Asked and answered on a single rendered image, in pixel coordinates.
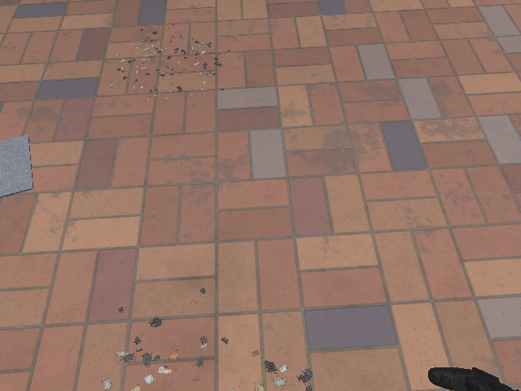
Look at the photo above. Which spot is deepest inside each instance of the right robot hand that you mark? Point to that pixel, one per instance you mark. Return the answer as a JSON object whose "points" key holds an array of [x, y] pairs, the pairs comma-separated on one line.
{"points": [[460, 379]]}

